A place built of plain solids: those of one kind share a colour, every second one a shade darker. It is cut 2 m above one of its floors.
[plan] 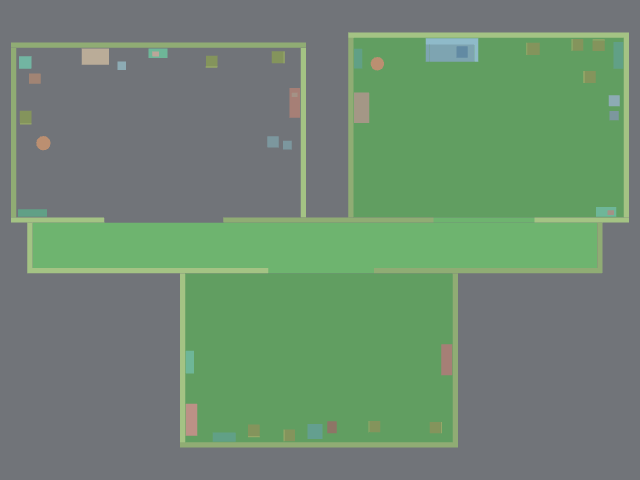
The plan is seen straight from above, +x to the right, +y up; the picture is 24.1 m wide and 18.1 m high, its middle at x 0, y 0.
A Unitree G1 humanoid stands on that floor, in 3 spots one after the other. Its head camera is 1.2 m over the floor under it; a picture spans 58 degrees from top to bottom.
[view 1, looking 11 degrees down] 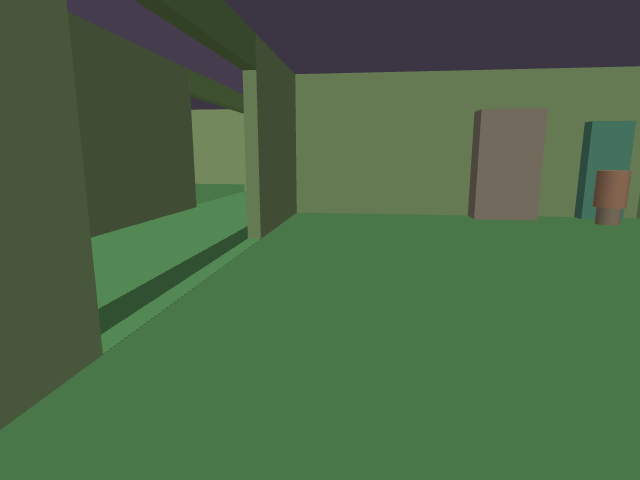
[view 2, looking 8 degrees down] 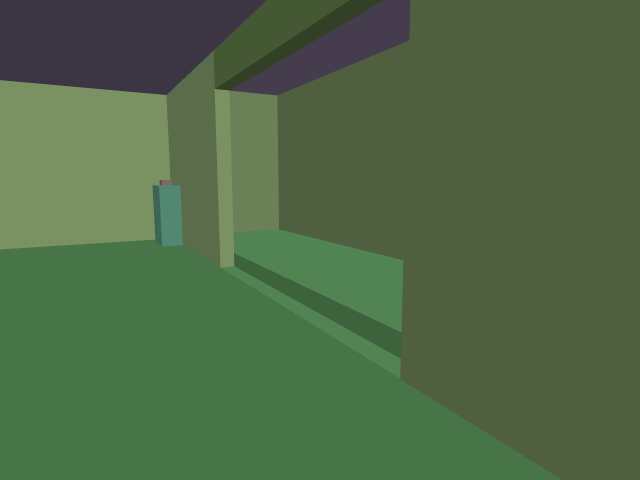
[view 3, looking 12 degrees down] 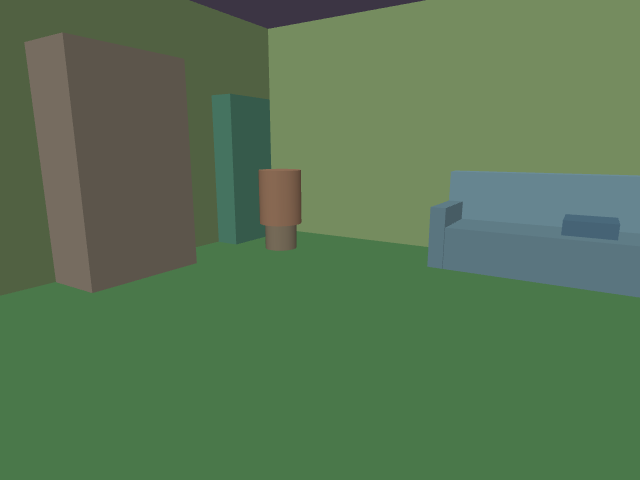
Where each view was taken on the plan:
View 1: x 10.39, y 2.48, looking -173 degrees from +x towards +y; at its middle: floor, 6.29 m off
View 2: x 2.34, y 2.48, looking -29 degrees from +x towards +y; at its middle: floor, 7.31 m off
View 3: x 5.33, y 2.48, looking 122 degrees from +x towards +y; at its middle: floor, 5.77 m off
